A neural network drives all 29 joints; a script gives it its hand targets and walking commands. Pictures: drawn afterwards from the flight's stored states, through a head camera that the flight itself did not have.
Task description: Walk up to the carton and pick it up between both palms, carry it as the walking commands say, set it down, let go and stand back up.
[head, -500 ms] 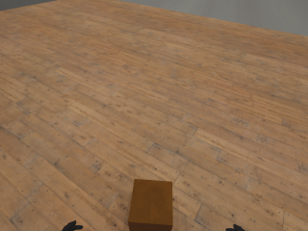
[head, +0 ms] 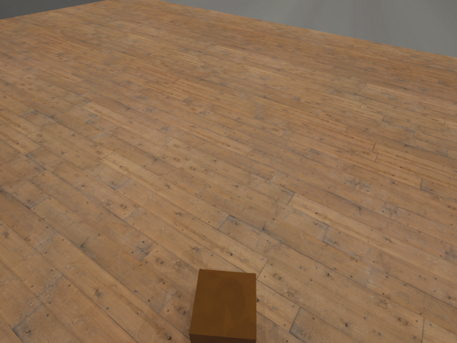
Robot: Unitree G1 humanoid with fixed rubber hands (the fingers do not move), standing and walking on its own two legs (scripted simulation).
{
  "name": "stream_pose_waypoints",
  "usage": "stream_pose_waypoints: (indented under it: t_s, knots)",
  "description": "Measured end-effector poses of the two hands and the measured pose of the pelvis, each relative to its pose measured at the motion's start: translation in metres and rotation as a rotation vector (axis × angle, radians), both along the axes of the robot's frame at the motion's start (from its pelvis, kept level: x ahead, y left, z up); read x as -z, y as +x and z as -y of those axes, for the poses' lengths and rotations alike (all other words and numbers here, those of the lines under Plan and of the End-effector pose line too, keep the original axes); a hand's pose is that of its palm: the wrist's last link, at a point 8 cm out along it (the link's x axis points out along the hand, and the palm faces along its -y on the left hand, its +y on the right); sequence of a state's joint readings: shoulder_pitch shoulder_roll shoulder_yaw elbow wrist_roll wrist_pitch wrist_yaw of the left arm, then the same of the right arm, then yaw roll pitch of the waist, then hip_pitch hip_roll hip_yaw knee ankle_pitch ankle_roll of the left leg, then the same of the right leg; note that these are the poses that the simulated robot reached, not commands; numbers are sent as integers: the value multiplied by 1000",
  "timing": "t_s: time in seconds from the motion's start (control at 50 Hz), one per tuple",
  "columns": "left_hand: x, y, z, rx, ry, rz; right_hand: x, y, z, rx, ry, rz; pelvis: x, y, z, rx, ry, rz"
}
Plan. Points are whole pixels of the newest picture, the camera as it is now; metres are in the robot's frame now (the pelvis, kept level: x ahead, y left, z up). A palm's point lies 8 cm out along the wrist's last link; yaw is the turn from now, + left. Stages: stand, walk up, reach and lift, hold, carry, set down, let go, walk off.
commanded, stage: stand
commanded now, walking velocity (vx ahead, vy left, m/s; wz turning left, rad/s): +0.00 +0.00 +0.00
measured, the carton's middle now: (224, 310) +0.43 +0.00 -0.67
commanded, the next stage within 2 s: none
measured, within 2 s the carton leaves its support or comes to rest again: neither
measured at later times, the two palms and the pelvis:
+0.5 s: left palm out of the picture -0.07 +0.22 -0.14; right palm out of the picture -0.06 -0.22 -0.14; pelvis -0.02 +0.00 +0.00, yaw +0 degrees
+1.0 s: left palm out of the picture -0.11 +0.20 -0.14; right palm out of the picture -0.10 -0.20 -0.14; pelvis -0.05 +0.00 +0.01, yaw +0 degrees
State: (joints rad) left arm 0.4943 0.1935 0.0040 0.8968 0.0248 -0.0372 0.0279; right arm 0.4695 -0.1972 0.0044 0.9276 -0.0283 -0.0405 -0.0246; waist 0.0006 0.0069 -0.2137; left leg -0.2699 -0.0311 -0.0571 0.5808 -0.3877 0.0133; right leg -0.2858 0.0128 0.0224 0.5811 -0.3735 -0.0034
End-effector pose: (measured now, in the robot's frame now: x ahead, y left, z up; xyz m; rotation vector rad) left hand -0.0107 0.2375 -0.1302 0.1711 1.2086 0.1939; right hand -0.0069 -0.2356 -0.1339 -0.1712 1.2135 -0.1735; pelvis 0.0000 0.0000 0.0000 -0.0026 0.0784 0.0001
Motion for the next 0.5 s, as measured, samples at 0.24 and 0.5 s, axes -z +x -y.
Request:
stream_pose_waypoints:
  t_s: [0.24, 0.5]
  knots:
    - [6, -34, 14, -21, -32, -97, 4, -27, -7, 10, 15, -80, -2, -11, 1, -2, -4, 18]
    - [8, -62, 22, -42, -54, -167, 6, -53, -20, 15, 45, -147, -4, -24, 1, -3, -3, 39]
